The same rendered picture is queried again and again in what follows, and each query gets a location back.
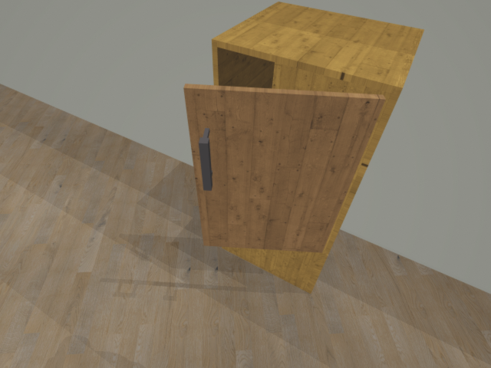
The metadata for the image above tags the cupboard door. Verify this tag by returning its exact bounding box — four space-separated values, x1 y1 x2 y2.
183 84 386 253

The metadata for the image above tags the handle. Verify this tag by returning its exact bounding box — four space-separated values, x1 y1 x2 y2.
199 128 213 191

